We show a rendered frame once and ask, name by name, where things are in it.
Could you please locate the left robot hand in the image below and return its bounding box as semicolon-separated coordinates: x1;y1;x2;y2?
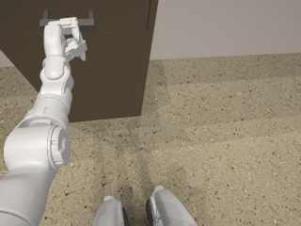
43;17;87;62

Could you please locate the robot left forearm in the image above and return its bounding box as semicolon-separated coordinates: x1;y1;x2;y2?
4;56;74;168

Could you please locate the right robot thigh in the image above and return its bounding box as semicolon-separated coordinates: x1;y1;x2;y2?
150;189;198;226

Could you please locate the left robot upper arm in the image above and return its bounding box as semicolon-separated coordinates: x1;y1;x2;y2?
0;124;71;226

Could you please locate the cabinet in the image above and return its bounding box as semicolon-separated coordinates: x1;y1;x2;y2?
0;0;159;123

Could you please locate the robot thigh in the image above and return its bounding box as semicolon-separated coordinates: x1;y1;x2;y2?
91;200;124;226
150;189;198;226

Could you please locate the left robot thigh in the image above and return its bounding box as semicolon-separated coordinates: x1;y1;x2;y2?
91;200;124;226

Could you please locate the handle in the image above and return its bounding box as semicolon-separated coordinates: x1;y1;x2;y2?
40;9;96;34

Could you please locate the drawer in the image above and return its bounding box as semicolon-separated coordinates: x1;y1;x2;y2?
0;0;150;34

